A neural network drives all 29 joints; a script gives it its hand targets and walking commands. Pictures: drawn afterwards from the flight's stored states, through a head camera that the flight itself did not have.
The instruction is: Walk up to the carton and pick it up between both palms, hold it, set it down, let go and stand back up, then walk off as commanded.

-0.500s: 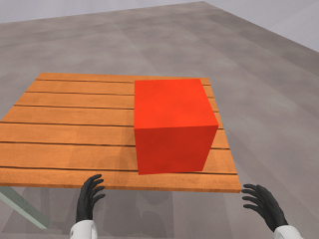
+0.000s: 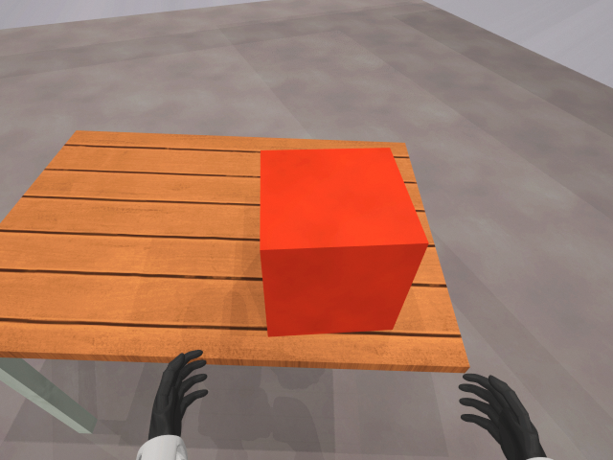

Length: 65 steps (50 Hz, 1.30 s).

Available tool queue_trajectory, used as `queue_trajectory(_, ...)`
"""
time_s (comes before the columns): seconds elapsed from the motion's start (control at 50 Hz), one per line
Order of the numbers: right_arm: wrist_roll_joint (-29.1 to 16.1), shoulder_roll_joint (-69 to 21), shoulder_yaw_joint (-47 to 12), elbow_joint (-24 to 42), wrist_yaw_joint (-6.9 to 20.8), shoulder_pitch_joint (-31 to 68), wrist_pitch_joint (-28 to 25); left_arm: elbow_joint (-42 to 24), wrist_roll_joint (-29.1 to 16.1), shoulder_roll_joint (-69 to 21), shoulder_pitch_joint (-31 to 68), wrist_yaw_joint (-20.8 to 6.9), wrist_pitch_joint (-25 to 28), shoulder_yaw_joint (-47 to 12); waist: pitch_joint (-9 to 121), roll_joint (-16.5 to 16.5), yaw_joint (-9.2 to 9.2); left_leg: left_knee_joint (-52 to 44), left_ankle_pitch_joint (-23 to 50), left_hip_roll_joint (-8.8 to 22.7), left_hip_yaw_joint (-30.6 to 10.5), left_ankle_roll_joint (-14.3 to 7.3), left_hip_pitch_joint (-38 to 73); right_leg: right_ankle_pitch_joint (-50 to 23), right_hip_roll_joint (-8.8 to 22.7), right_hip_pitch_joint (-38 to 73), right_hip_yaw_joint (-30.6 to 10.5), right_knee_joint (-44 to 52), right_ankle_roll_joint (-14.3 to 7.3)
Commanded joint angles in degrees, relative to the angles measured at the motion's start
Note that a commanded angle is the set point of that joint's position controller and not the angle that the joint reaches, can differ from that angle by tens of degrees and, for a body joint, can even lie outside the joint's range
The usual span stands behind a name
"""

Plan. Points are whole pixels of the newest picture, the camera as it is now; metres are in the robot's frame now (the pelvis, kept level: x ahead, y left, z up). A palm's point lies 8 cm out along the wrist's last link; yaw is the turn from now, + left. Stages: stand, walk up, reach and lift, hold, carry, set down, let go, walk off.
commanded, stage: set down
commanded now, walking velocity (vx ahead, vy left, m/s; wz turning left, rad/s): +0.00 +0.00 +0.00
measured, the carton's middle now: (328, 242) +0.48 +0.01 -0.02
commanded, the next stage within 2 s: let go in 1.44 s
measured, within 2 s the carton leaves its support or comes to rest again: neither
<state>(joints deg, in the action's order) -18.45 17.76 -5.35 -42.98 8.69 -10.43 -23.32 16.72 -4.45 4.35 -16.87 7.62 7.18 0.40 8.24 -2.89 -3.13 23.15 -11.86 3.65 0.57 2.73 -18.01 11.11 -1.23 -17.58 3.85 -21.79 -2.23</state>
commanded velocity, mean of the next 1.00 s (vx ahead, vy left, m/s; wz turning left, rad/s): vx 0.00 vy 0.00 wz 0.00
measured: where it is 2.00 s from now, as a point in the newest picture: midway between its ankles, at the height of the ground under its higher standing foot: outside the picture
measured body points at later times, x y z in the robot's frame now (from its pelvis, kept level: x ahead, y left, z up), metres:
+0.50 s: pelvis +0.01 +0.00 +0.00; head +0.01 +0.03 +0.45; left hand +0.17 +0.22 -0.06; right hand +0.19 -0.22 -0.06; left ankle -0.01 +0.15 -0.74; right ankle -0.01 -0.10 -0.74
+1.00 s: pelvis +0.01 +0.00 +0.00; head +0.03 +0.03 +0.45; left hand +0.17 +0.22 -0.08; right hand +0.18 -0.21 -0.08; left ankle -0.01 +0.15 -0.74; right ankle -0.01 -0.10 -0.74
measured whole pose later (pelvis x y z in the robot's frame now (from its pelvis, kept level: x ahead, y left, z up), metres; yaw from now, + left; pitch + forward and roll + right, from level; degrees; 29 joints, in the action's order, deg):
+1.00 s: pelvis +0.01 +0.00 +0.00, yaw +0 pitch +4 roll +0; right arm -8.3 11.3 -5.1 -43.0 0.3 -11.8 -18.9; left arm 21.3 -2.1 9.2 -15.6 0.4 -3.0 0.4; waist 2.2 -3.2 -3.1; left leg 23.1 -12.9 3.5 0.6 2.7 -14.1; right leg 12.2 -1.1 -13.6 3.8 -21.8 -2.2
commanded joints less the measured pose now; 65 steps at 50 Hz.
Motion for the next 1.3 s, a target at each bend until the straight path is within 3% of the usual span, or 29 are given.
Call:
queue_trajectory(0.0, 2.8, 4.5, 5.4, 10.0, -1.8, -0.8, -0.9, -6.3, 3.3, 5.8, 0.9, -1.2, 0.0, -1.6, -2.3, -1.5, 4.48, -3.4, 9.3, -5.4, 2.3, -1.9, 11.4, -9.5, 0.8, 13.2, -5.2, 4.6, 0.6)
queue_trajectory(0.22, 5.5, 2.3, 5.0, 7.0, -3.4, -3.0, -1.3, -6.1, 4.7, 7.0, -1.3, -2.9, -0.9, -0.2, -3.9, -0.4, 3.92, -2.9, 14.3, -5.3, 2.1, -1.3, 13.0, -15.0, 0.6, 14.7, -4.5, 4.9, 0.6)
queue_trajectory(0.48, 9.7, -0.3, 6.0, 5.9, -5.8, -1.2, 1.5, -2.8, 3.9, 9.6, 1.4, -4.7, -4.3, 0.5, -7.2, 0.5, 3.89, -4.0, 9.0, -5.2, 2.8, -1.7, 13.0, -7.0, 1.4, 13.2, -4.3, 6.3, 0.7)
queue_trajectory(0.62, 11.8, -1.4, 6.2, 5.5, -7.0, -0.5, 3.3, -2.3, 3.6, 10.5, 2.2, -5.6, -6.5, 0.7, -8.4, 0.7, 3.69, -4.0, 8.8, -5.2, 3.2, -1.6, 13.5, -6.3, 1.8, 13.1, -3.9, 6.6, 1.0)
queue_trajectory(0.86, 14.5, -3.2, 6.8, 3.9, -8.7, 0.2, 3.6, -1.8, 4.1, 12.4, 3.0, -6.8, -8.8, 1.6, -6.6, 2.4, 3.88, -3.1, 10.4, -5.2, 3.1, -1.4, 14.7, -9.2, 1.6, 14.6, -3.1, 5.8, 1.4)
queue_trajectory(0.94, 15.5, -3.6, 7.0, 2.3, -9.6, 0.3, 4.3, -0.1, 4.4, 13.0, 3.5, -7.8, -10.5, 1.9, -7.0, 2.5, 4.77, -2.8, 10.2, -5.3, 3.3, -1.5, 15.1, -9.9, 1.8, 14.7, -3.3, 6.1, 1.7)
queue_trajectory(1.06, 16.4, -4.3, 7.6, 3.0, -10.3, 0.4, 4.6, -2.2, 4.6, 13.9, 4.0, -8.5, -11.9, 2.4, -5.6, 3.5, 4.64, -2.2, 11.9, -5.3, 3.3, -1.4, 15.9, -11.5, 1.5, 15.6, -2.9, 5.3, 1.9)
queue_trajectory(1.16, 17.6, -4.8, 7.9, 1.0, -11.1, 1.5, 6.0, 0.5, 4.9, 14.5, 5.3, -9.4, -13.8, 2.7, -7.7, 3.8, 4.97, -2.1, 10.6, -5.4, 3.7, -1.4, 15.7, -10.4, 1.6, 15.0, -3.1, 5.4, 2.1)
queue_trajectory(1.28, 17.7, -3.8, 8.8, 0.7, -10.7, 2.8, 6.4, -0.3, 5.1, 14.2, 6.4, -9.1, -14.4, 2.3, -6.4, 5.4, 5.1, -1.6, 11.9, -5.0, 3.4, -1.0, 16.7, -10.6, 1.2, 14.6, -2.3, 4.6, 1.9)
